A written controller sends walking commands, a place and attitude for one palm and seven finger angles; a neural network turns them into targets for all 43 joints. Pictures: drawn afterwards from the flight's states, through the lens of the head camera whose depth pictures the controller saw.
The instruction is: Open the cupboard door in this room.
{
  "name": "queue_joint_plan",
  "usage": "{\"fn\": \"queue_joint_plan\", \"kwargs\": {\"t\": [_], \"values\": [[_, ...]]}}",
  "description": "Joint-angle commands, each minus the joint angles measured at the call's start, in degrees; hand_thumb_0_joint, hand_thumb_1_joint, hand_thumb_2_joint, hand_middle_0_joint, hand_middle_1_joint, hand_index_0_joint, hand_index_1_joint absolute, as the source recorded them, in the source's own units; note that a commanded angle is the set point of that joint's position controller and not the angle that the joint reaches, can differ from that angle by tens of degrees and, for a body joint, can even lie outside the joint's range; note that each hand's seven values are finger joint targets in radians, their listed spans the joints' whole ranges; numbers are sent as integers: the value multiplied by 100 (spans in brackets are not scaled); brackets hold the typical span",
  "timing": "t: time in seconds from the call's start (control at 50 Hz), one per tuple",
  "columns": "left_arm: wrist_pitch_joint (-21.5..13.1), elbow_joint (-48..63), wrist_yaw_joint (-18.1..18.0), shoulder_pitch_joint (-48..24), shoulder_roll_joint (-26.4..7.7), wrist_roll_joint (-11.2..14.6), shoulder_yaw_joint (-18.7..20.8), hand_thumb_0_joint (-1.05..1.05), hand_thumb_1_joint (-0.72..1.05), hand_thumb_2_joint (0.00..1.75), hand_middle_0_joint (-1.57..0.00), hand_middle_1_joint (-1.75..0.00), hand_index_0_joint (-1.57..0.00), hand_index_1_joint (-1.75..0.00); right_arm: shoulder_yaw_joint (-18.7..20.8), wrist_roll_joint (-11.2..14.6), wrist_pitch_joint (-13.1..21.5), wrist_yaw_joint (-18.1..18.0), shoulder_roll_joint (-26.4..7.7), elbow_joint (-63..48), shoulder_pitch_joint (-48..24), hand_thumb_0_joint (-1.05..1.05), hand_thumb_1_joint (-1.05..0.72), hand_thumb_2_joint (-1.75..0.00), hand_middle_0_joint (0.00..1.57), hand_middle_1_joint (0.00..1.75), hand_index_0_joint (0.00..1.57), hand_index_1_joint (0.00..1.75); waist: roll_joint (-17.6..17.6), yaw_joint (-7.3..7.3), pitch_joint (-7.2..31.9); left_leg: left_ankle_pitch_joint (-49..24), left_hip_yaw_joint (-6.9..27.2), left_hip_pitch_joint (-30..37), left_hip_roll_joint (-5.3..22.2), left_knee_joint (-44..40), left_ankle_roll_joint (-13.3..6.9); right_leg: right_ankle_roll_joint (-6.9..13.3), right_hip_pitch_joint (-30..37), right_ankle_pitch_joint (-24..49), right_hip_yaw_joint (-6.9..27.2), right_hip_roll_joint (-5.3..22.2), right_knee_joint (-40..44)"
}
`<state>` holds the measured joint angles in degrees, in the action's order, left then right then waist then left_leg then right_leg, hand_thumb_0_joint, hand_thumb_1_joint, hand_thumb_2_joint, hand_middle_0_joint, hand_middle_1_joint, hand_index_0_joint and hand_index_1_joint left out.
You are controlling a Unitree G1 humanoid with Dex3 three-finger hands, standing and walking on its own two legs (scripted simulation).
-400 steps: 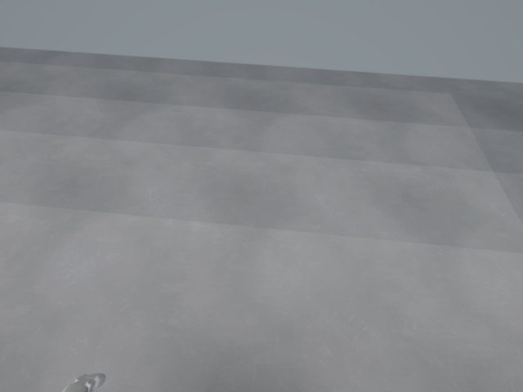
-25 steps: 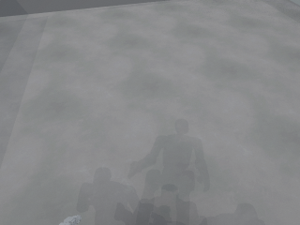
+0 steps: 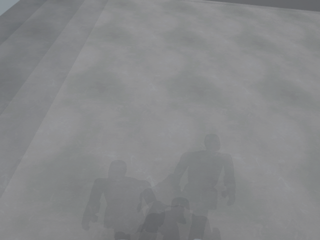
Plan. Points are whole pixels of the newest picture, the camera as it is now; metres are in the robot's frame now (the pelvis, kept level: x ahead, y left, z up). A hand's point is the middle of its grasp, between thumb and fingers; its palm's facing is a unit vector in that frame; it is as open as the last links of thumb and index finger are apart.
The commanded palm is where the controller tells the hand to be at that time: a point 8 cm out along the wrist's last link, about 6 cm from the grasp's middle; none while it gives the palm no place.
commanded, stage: turn or walk to find it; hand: left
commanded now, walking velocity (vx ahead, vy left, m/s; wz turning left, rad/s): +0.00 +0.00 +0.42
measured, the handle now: out of the picture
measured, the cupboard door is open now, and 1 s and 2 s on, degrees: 0 0 0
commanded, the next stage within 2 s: none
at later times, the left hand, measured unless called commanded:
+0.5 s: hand out of the picture +0.03 +0.17 -0.13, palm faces +0.22 -0.94 -0.27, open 7.4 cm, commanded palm none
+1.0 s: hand out of the picture -0.14 +0.21 -0.16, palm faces +0.45 -0.86 -0.24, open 7.4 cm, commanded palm none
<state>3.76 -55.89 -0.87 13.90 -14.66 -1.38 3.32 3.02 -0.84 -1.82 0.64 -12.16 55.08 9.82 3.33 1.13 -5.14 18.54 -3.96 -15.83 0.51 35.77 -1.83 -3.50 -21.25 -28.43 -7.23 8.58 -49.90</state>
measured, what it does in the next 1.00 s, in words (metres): steps on the spot, turning left: right foot, then left foot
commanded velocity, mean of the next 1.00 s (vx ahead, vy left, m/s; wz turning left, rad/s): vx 0.00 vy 0.00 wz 0.42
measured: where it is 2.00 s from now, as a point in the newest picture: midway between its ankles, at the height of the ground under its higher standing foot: outside the picture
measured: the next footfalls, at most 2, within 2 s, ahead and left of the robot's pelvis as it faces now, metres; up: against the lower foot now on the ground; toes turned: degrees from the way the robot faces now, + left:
right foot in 0.38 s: +0.04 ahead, -0.13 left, +0.00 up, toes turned +6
left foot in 0.82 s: -0.08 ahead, +0.11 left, +0.00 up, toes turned +26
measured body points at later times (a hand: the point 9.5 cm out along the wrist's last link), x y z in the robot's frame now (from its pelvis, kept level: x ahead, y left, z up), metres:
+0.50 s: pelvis -0.03 -0.04 +0.01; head -0.01 -0.07 +0.46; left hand +0.01 +0.22 -0.11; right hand +0.06 -0.28 -0.15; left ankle -0.05 +0.10 -0.66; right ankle +0.00 -0.13 -0.73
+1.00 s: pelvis -0.08 +0.00 +0.01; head -0.06 +0.03 +0.46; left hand -0.16 +0.26 -0.14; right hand +0.10 -0.19 -0.12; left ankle -0.12 +0.09 -0.72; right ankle -0.03 -0.13 -0.66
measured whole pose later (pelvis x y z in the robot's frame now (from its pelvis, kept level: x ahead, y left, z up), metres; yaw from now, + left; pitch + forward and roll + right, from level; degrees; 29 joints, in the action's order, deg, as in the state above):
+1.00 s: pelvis -0.08 +0.00 +0.01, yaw +25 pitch -1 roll -1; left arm 3.9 -56.8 -0.2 12.9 -15.2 -1.2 3.6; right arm 2.0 -0.9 -1.3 -0.2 -10.9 55.1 9.4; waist 1.9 1.2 -4.1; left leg 15.5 -1.2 -13.1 -0.3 29.3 -2.0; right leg -4.4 -26.0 -24.5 -3.5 5.3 -59.3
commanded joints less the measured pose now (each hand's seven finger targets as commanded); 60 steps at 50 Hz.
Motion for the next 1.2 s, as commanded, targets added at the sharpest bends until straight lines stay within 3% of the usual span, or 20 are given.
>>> {"fn": "queue_joint_plan", "kwargs": {"t": [0.0,0.06,0.2,0.32,0.34,0.36,0.38,0.42,0.48,0.68,0.74,0.76,0.78,0.8,0.82,0.86,0.92,1.04,1.12,1.18], "values": [[-159,541,26,-430,-383,34,144,0,90,90,-20,-30,-20,-30,209,-49,131,-169,-1100,-310,116,0,-90,-90,20,30,20,30,-1378,-195,416,-1987,1764,523,1486,-1849,-670,-46,-994,312,596,-139,-1458],[-176,439,32,-273,-367,53,111,0,90,90,-20,-30,-20,-30,193,-21,176,-178,-1055,-338,180,0,-90,-90,20,30,20,30,-1181,-196,657,-2733,1549,918,1292,-1712,-687,-116,-887,479,568,-254,-1161],[-209,665,-20,-594,-231,86,63,0,90,90,-20,-30,-20,-30,278,-61,107,-158,-1096,-317,416,0,-90,-90,20,30,20,30,-1136,-357,713,-2911,2107,982,1357,-1558,-860,-107,-495,156,612,-470,24],[-304,536,-63,169,-322,100,100,0,90,90,-20,-30,-20,-30,309,-25,40,-102,-1004,-477,64,0,-90,-90,20,30,20,30,-969,51,778,-1771,2163,-318,828,-1088,-438,27,1393,1493,471,-612,2439],[-356,539,-95,285,-631,43,160,0,90,90,-20,-30,-20,-30,284,23,38,-68,-746,-525,126,0,-90,-90,20,30,20,30,-146,103,806,-783,1791,-1082,385,-457,-113,208,2060,1362,1107,52,3090],[-392,593,-123,299,-1095,-39,250,0,90,90,-20,-30,-20,-30,214,36,44,-42,-408,-672,155,0,-90,-90,20,30,20,30,1370,131,660,852,784,-1944,-449,819,304,828,2175,1351,2592,1479,3545],[-383,709,-137,219,-1134,19,292,0,90,90,-20,-30,-20,-30,311,-39,-43,-55,-699,-712,-43,0,-90,-90,20,30,20,30,1396,233,581,1413,887,-1727,-273,1998,320,1250,1261,1275,2797,1981,3761],[-376,831,-125,-387,-791,26,204,0,90,90,-20,-30,-20,-30,353,-53,-129,1,-694,-474,13,0,-90,-90,20,30,20,30,446,-103,130,790,964,-1627,-87,3188,296,1158,546,1046,2023,1339,3684],[-429,888,-119,-645,-512,12,119,0,90,90,-20,-30,-20,-30,318,-50,-165,62,-563,-253,462,0,-90,-90,20,30,20,30,542,-303,191,165,685,-1471,36,3435,459,913,591,1690,992,858,3436],[-386,432,-94,283,-915,-58,239,0,90,90,-20,-30,-20,-30,143,41,-52,21,-425,-370,-253,0,-90,-90,20,30,20,30,846,232,555,999,103,-827,115,959,509,1198,1609,3334,761,1241,2849],[-339,378,-84,102,-961,-14,262,0,90,90,-20,-30,-20,-30,116,46,33,-20,-446,-223,298,0,-90,-90,20,30,20,30,742,-82,851,74,-101,100,30,-536,432,857,1392,3500,347,1113,2181],[-295,398,-65,115,-857,43,236,0,90,90,-20,-30,-20,-30,144,36,76,-12,-603,-183,459,0,-90,-90,20,30,20,30,270,-188,931,-693,7,835,119,-1250,348,551,853,3025,94,929,1710],[-249,491,-41,169,-586,85,190,0,90,90,-20,-30,-20,-30,236,2,128,-13,-1054,-212,548,0,-90,-90,20,30,20,30,-1002,-261,1010,-1333,1308,1529,1104,-1719,-3,179,-238,1584,-224,362,681],[-220,727,-8,-67,-256,67,78,0,90,90,-20,-30,-20,-30,338,-23,106,-41,-1535,-236,737,0,-90,-90,20,30,20,30,-2150,-397,800,-2819,2501,1494,2225,-1856,-654,-88,-1192,-690,-195,-146,-295],[-147,758,-48,-481,-356,22,73,0,90,90,-20,-30,-20,-30,352,-44,103,-96,-1486,-123,870,0,-90,-90,20,30,20,30,-1792,-572,759,-2468,2445,987,2252,-1897,-890,-45,-1048,-671,300,-112,-916],[-125,610,-7,-625,-402,53,124,0,90,90,-20,-30,-20,-30,258,-54,92,-170,-1211,-214,272,0,-90,-90,20,30,20,30,-1611,-339,291,-1926,2045,404,1741,-1908,-817,-31,-1092,-8,583,-118,-1360],[-176,403,47,-236,-343,43,98,0,90,90,-20,-30,-20,-30,195,-31,165,-182,-1075,-315,34,0,-90,-90,20,30,20,30,-1160,-155,528,-2691,1517,787,1319,-1696,-686,-110,-947,449,520,-242,-1165],[-193,576,-4,-535,-274,76,66,0,90,90,-20,-30,-20,-30,252,-46,125,-170,-1100,-266,367,0,-90,-90,20,30,20,30,-1095,-335,616,-3096,1862,1084,1341,-1565,-819,-143,-733,255,565,-417,-360],[-226,642,-27,-468,-215,93,51,0,90,90,-20,-30,-20,-30,285,-76,77,-149,-1102,-359,251,0,-90,-90,20,30,20,30,-1218,-284,656,-2953,2165,711,1246,-1467,-798,-62,-83,241,513,-584,607],[-292,549,-49,15,-288,106,70,0,90,90,-20,-30,-20,-30,306,-43,55,-121,-1079,-419,77,0,-90,-90,20,30,20,30,-1108,-24,765,-2587,2183,184,998,-1132,-583,-9,887,1160,414,-681,1910]]}}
